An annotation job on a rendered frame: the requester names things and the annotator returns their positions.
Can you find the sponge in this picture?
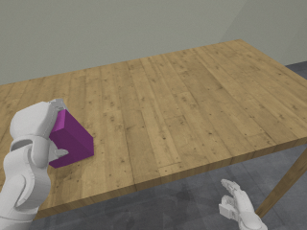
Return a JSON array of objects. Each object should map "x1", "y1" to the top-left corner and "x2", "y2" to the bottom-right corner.
[{"x1": 49, "y1": 109, "x2": 94, "y2": 169}]

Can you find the robot right hand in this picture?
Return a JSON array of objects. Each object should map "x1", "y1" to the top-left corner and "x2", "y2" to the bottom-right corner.
[{"x1": 219, "y1": 179, "x2": 255, "y2": 221}]

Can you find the table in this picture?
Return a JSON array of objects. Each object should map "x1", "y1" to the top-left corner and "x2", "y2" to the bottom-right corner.
[{"x1": 0, "y1": 38, "x2": 307, "y2": 220}]

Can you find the robot right forearm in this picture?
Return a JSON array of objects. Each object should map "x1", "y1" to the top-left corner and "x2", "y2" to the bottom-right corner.
[{"x1": 238, "y1": 211, "x2": 268, "y2": 230}]

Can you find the robot left forearm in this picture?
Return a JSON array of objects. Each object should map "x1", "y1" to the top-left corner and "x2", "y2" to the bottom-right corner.
[{"x1": 0, "y1": 135, "x2": 51, "y2": 230}]

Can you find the robot left hand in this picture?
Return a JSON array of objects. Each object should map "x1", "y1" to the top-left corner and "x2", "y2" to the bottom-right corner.
[{"x1": 10, "y1": 98, "x2": 70, "y2": 162}]

